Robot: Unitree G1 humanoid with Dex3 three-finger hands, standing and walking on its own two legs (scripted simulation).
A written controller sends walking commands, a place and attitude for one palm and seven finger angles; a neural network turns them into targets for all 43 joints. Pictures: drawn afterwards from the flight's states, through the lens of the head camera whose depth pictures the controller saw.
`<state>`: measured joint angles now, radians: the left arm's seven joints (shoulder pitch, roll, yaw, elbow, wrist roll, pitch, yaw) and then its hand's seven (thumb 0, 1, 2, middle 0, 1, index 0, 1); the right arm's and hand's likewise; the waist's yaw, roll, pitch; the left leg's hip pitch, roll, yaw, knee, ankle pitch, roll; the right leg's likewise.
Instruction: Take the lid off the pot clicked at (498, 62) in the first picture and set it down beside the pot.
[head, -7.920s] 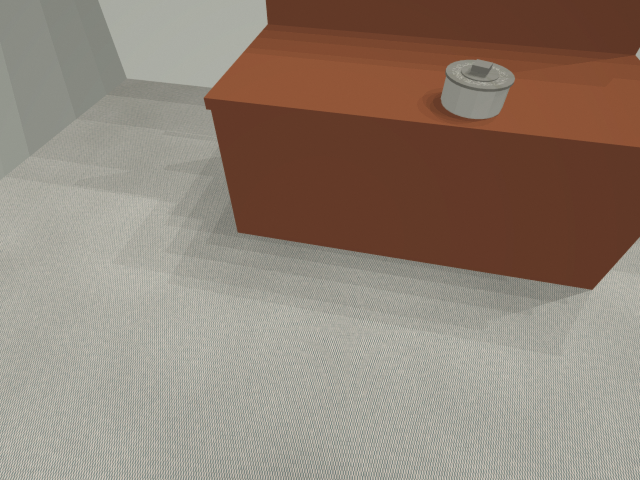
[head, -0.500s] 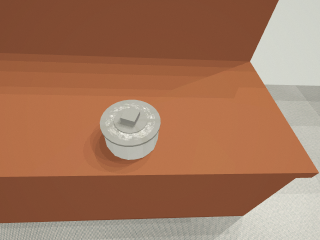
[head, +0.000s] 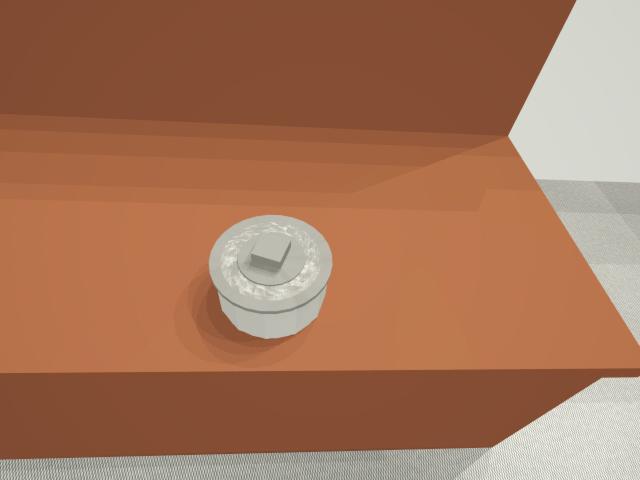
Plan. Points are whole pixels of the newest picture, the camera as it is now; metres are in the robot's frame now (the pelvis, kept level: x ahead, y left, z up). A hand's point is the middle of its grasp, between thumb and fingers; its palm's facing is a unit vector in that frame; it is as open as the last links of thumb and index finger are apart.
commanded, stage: look again from close up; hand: left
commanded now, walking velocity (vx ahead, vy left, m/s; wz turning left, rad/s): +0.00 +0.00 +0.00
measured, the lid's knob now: (271, 250) +0.45 +0.11 +0.00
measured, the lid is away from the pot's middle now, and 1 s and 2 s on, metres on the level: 0.00 0.00 0.00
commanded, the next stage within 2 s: lift the closed hand beside the body in 0.28 s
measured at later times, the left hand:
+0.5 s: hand out of the picture +0.06 +0.20 -0.14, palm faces +0.11 -0.95 -0.30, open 7.0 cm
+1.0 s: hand out of the picture +0.11 +0.18 -0.09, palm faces +0.28 -0.91 -0.32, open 3.1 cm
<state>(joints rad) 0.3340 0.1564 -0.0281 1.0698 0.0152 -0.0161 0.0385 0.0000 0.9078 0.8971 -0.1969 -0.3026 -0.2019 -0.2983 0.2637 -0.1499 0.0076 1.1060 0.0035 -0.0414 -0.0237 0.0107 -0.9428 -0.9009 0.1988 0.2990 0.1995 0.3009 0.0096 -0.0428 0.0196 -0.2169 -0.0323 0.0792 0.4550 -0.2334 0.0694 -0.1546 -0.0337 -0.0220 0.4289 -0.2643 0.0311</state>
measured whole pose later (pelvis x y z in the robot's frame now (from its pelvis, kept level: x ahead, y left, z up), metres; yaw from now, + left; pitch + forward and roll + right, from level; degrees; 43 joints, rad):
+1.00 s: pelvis +0.01 -0.05 -0.01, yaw +4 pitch +3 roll +0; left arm 0.49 0.22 0.10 0.25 -0.03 0.01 0.11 0.01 0.90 0.90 -1.14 -1.34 -1.15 -1.33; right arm 0.15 -0.24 0.00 0.52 0.02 -0.08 -0.05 0.01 -0.90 -0.90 0.20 0.30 0.24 0.34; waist 0.02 0.00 0.01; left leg -0.33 0.01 -0.01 0.54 -0.26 0.00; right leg -0.24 0.02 -0.08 0.51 -0.32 -0.04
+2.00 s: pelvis +0.01 -0.03 +0.00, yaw +2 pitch -1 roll -1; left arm 0.63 0.32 0.20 -0.40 -0.03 -0.13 0.06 0.01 0.89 0.90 -1.30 -1.50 -1.30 -1.50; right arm 0.16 -0.23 -0.02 0.60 0.02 -0.12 -0.07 0.01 -0.90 -0.90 0.20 0.30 0.14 0.28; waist 0.06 0.04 0.01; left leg -0.20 0.00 0.03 0.47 -0.25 0.03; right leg -0.11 0.01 -0.04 0.41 -0.28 -0.01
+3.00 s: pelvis -0.02 -0.02 +0.00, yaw +2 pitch +0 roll -1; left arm 0.03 0.59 -0.03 -0.05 0.79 0.04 -0.20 0.00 -0.20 1.23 -0.82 -0.13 -0.83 -0.13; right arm 0.09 -0.29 0.02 0.60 0.05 0.12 0.01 0.01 -0.90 -0.90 0.20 0.30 0.20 0.30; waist 0.05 0.10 0.05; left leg -0.25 -0.02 0.04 0.43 -0.18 0.04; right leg -0.19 0.00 -0.03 0.41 -0.23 0.00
